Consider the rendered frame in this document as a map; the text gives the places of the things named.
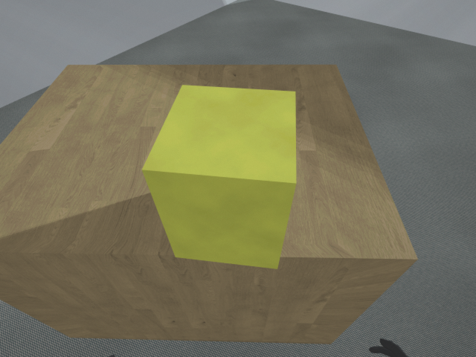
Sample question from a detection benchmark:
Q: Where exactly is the carton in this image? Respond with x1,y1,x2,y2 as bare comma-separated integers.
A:
142,85,296,269

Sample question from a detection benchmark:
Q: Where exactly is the right robot hand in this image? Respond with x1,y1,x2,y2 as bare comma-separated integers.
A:
369,338,408,357

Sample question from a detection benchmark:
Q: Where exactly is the pedestal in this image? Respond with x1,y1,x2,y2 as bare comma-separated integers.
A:
0,65,418,344

